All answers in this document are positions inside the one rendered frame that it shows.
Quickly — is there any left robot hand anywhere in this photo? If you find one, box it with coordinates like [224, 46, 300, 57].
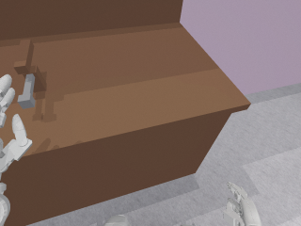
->
[0, 74, 33, 181]

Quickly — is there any robot left thigh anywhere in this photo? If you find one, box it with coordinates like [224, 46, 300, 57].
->
[103, 216, 132, 226]

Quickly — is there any counter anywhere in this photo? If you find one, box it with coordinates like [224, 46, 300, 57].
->
[0, 0, 251, 226]

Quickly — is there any tap lever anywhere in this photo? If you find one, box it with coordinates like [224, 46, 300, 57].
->
[17, 73, 36, 109]

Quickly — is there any left robot forearm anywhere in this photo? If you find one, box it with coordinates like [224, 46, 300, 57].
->
[0, 183, 10, 226]

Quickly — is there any right robot hand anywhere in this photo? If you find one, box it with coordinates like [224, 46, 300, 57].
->
[223, 182, 262, 226]

